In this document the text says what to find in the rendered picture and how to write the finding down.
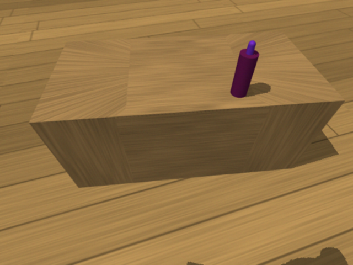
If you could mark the bottle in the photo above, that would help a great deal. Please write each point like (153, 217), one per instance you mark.
(244, 71)

